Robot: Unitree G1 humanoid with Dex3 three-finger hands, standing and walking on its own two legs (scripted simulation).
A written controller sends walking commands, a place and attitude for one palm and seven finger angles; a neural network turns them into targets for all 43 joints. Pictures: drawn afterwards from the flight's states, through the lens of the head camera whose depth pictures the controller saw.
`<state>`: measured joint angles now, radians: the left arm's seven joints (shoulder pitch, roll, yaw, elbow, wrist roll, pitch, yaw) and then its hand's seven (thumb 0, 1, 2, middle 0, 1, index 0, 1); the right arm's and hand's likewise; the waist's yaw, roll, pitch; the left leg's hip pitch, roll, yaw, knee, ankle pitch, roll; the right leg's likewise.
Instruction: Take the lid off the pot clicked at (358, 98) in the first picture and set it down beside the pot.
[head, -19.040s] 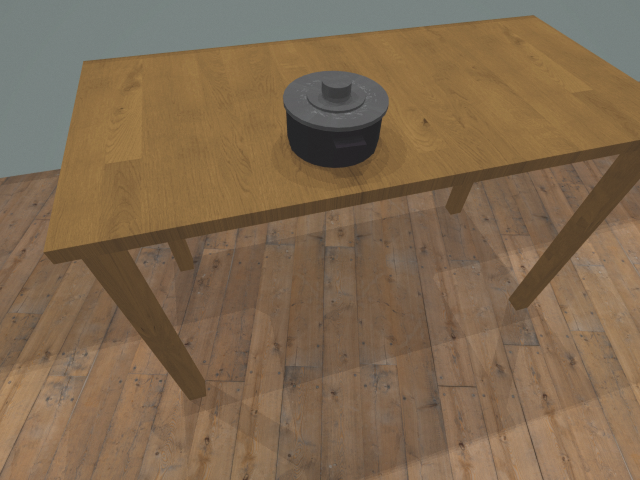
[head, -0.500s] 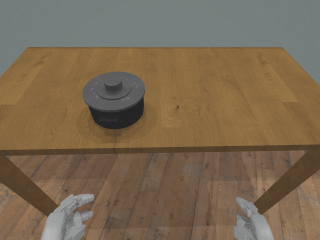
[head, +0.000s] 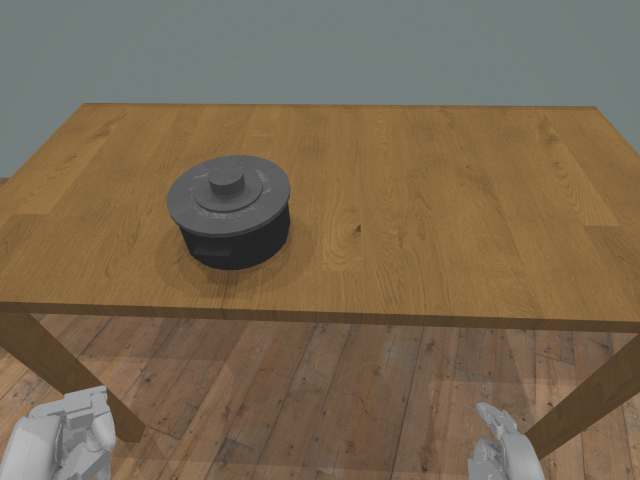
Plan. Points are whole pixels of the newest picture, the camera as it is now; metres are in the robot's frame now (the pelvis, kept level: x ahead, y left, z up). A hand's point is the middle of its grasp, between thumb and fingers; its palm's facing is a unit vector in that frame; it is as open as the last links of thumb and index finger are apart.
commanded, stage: raise the hand higher, near the body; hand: left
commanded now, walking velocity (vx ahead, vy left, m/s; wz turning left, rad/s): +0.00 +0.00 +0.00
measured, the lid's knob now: (226, 179) +0.48 +0.20 +0.12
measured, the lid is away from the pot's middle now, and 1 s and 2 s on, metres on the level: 0.00 0.00 0.00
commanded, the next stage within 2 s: reach forward and open the fingers in 0.66 s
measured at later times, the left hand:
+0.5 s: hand (73, 402) +0.15 +0.25 +0.12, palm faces +0.30 -0.86 -0.41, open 3.1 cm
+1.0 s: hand (38, 372) +0.17 +0.28 +0.14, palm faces +0.14 -0.22 -0.97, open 2.9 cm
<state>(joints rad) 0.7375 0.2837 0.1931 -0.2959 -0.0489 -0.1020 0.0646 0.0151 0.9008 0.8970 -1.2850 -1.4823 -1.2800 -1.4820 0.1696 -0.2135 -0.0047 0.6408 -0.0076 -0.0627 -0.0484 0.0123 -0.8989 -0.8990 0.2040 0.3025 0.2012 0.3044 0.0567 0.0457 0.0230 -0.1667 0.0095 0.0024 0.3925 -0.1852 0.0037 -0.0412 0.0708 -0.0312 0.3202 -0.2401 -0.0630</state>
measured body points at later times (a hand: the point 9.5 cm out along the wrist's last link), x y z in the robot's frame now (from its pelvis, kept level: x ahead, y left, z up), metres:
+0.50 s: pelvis +0.00 +0.03 +0.00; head -0.01 +0.02 +0.45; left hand +0.13 +0.30 +0.14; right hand +0.22 -0.19 -0.06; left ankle +0.02 +0.12 -0.75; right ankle -0.04 -0.07 -0.75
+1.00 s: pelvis -0.03 +0.05 -0.01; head -0.03 +0.01 +0.44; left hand +0.15 +0.29 +0.19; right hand +0.18 -0.17 -0.10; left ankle +0.02 +0.12 -0.75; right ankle -0.04 -0.07 -0.74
